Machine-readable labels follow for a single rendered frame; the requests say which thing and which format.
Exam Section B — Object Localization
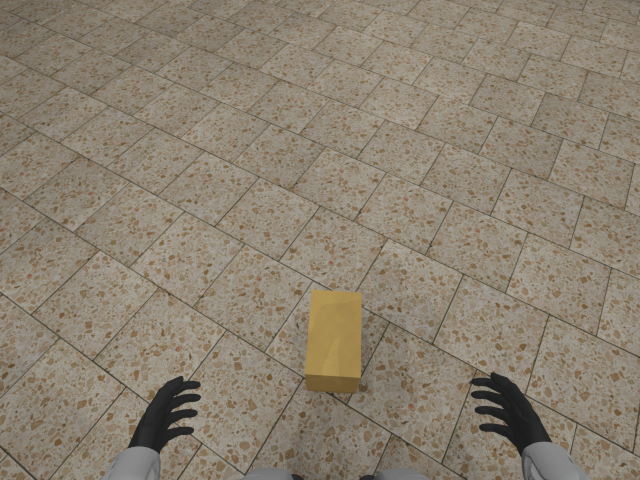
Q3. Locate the right robot forearm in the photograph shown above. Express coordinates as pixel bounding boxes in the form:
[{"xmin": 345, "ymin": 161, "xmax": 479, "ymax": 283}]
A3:
[{"xmin": 522, "ymin": 442, "xmax": 591, "ymax": 480}]

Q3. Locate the carton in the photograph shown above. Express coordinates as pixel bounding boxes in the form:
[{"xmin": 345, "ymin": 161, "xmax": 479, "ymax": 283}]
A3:
[{"xmin": 305, "ymin": 290, "xmax": 362, "ymax": 394}]

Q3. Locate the robot right hand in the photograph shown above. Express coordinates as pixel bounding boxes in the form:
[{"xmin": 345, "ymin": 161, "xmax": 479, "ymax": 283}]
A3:
[{"xmin": 471, "ymin": 372, "xmax": 553, "ymax": 458}]

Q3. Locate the left robot forearm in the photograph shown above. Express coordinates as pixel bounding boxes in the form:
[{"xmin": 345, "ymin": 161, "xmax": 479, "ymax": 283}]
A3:
[{"xmin": 100, "ymin": 446, "xmax": 161, "ymax": 480}]

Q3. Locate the robot left hand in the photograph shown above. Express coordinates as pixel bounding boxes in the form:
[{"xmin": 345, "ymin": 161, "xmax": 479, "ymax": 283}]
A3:
[{"xmin": 128, "ymin": 376, "xmax": 201, "ymax": 455}]

